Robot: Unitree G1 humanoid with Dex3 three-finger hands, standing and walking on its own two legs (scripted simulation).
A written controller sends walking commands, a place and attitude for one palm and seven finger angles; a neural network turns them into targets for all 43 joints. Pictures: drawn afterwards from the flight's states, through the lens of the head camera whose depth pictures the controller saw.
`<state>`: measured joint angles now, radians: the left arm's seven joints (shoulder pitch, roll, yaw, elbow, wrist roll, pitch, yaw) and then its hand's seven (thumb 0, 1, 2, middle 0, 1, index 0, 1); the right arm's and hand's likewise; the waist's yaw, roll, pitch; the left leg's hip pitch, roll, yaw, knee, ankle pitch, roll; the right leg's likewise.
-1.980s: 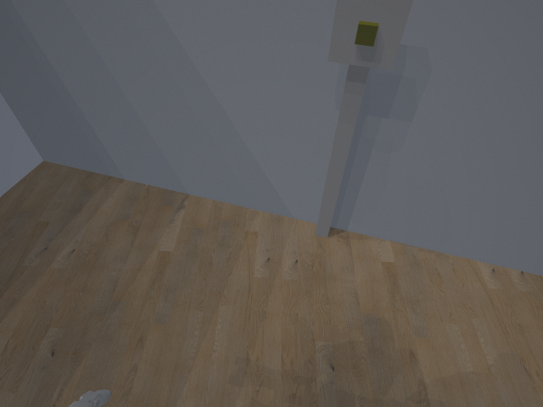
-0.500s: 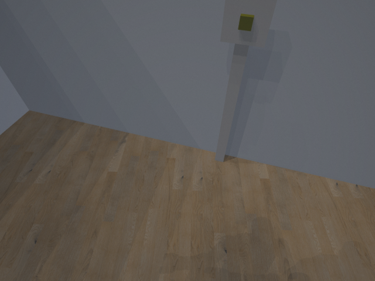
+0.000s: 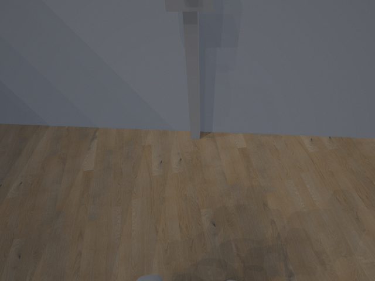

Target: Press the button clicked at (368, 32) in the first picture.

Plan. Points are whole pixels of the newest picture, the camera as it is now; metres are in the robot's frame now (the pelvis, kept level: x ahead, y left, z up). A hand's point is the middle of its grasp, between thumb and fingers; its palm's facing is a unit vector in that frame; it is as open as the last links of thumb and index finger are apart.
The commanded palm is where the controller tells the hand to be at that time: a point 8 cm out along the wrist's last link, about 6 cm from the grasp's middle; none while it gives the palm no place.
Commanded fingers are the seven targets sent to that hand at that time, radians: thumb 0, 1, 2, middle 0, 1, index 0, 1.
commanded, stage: walk to a spot facing it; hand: left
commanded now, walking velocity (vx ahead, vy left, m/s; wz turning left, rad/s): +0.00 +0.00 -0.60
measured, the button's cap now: out of the picture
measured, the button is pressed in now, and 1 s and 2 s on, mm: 0 0 0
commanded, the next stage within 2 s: none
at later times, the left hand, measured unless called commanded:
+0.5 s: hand out of the picture +0.11 +0.24 -0.15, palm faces -0.14 -0.97 -0.20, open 7.4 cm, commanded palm none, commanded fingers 0.00 0.90 0.90 -0.20 -0.30 -0.20 -0.30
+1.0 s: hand (150, 198) +0.35 +0.16 -0.16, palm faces -0.57 -0.81 -0.15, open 7.4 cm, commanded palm none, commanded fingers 0.00 0.90 0.90 -0.20 -0.30 -0.20 -0.30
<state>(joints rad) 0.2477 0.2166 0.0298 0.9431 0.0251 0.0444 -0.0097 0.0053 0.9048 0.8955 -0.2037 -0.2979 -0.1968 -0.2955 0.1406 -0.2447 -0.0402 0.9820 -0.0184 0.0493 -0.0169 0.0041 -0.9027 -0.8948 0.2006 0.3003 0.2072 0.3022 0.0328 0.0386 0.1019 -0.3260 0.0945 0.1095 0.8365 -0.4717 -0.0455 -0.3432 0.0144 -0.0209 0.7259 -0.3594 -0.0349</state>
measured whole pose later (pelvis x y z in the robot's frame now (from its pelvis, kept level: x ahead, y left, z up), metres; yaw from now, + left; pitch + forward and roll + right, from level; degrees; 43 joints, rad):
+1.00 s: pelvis +0.16 +0.06 +0.02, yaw -34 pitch +1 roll -1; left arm 0.12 0.20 0.08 0.93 0.03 0.09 -0.03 0.01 0.91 0.90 -0.20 -0.30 -0.19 -0.29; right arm 0.40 -0.14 -0.02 1.04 -0.03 -0.02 -0.05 0.00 -0.90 -0.89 0.20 0.30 0.21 0.30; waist -0.05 -0.03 0.10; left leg -0.06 0.06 0.35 0.48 -0.43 0.05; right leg -0.51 -0.04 -0.08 0.95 -0.33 0.04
